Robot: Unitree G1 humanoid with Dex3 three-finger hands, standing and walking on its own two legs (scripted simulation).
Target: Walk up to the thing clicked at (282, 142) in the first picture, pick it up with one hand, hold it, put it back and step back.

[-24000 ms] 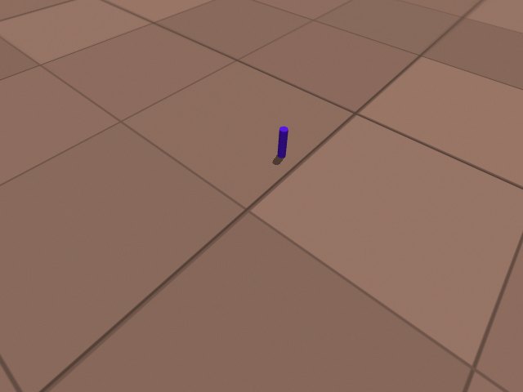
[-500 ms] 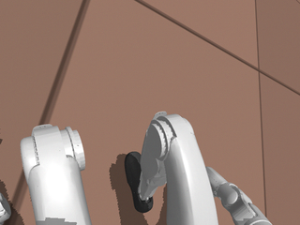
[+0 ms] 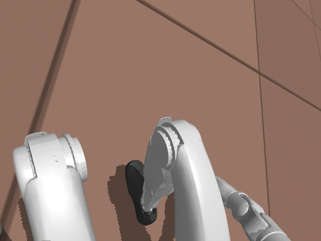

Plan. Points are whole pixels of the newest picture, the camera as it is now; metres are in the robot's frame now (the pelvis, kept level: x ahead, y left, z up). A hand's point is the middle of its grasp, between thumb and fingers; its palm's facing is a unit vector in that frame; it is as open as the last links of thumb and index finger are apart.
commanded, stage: lower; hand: left
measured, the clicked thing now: out of the picture +0.39 +0.33 -0.18
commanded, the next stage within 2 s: loosen in 0.04 s
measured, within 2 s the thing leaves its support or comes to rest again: neither
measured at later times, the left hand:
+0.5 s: hand out of the picture +0.40 +0.32 -0.16, palm faces +0.52 -0.86 +0.01, open 8.1 cm
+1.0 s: hand out of the picture +0.40 +0.32 -0.15, palm faces +0.51 -0.86 +0.00, open 16.1 cm
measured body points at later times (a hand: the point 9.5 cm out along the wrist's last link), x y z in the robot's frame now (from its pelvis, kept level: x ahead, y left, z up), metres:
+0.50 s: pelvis +0.00 +0.00 +0.00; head +0.21 +0.19 +0.35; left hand +0.37 +0.36 -0.15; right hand +0.18 -0.24 -0.04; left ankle +0.08 +0.12 -0.24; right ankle +0.14 -0.12 -0.24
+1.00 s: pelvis +0.00 +0.00 +0.00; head +0.21 +0.19 +0.35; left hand +0.36 +0.36 -0.15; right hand +0.18 -0.24 -0.03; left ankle +0.08 +0.12 -0.24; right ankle +0.14 -0.12 -0.24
